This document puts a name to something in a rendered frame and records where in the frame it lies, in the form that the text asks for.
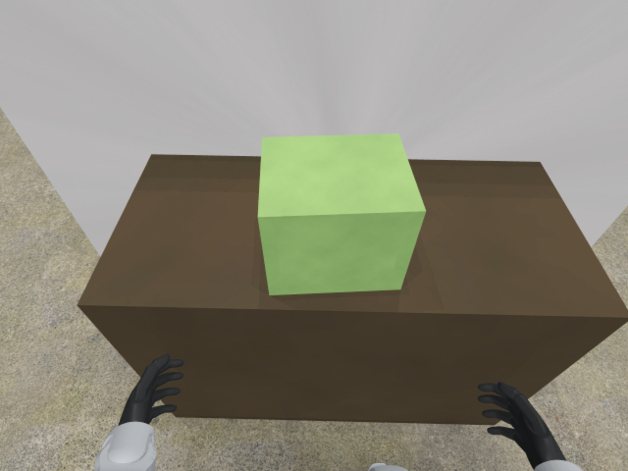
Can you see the robot right hand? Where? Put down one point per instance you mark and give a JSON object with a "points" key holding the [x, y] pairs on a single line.
{"points": [[530, 431]]}

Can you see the pedestal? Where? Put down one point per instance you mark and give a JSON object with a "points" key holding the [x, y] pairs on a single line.
{"points": [[502, 286]]}

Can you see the robot left hand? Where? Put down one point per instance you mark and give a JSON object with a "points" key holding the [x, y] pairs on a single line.
{"points": [[139, 405]]}

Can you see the carton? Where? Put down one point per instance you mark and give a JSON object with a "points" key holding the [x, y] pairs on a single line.
{"points": [[337, 213]]}

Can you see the robot left forearm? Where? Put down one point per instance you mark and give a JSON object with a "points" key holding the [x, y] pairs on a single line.
{"points": [[128, 447]]}

